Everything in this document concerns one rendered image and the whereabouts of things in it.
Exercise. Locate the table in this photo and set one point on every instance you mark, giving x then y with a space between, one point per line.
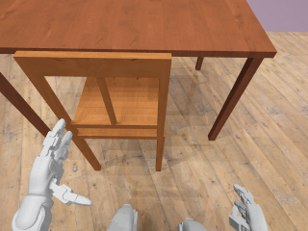
184 28

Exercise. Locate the robot right hand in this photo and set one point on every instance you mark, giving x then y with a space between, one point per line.
252 218

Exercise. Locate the robot left forearm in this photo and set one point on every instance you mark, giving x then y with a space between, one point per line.
34 213

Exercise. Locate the robot left shin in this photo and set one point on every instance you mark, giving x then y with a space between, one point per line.
126 206

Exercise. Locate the robot left hand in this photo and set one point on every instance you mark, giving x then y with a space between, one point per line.
49 163

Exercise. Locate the robot right thigh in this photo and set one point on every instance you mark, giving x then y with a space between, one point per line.
190 225

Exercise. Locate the chair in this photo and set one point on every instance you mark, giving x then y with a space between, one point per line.
124 96

